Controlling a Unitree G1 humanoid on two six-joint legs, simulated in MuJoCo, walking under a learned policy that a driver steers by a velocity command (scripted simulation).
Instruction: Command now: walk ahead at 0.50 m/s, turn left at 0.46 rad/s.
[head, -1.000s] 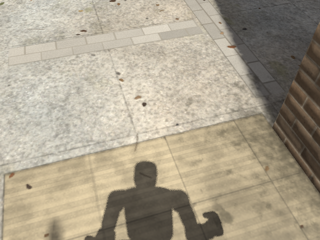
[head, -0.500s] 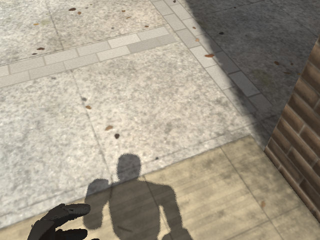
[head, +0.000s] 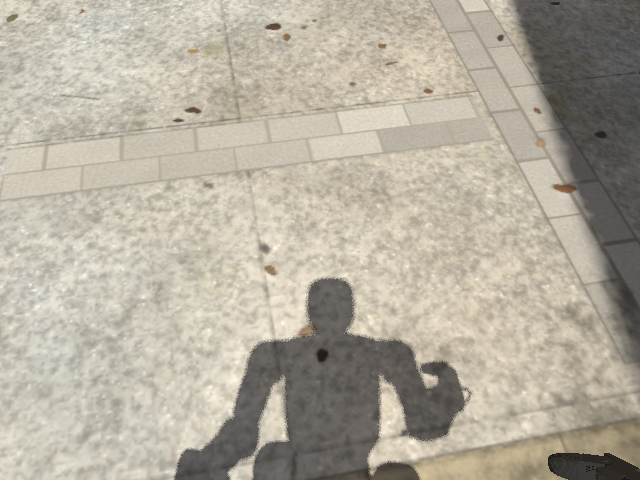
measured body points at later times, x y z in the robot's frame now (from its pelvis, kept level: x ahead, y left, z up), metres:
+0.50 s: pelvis +0.29 -0.01 +0.01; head +0.32 -0.01 +0.46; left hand +0.44 +0.29 -0.05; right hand +0.43 -0.27 -0.10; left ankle +0.13 +0.07 -0.66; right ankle +0.40 -0.09 -0.71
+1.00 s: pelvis +0.52 +0.13 +0.00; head +0.55 +0.17 +0.45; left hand +0.37 +0.39 -0.13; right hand +0.84 +0.06 -0.06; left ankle +0.56 +0.26 -0.71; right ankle +0.42 -0.09 -0.66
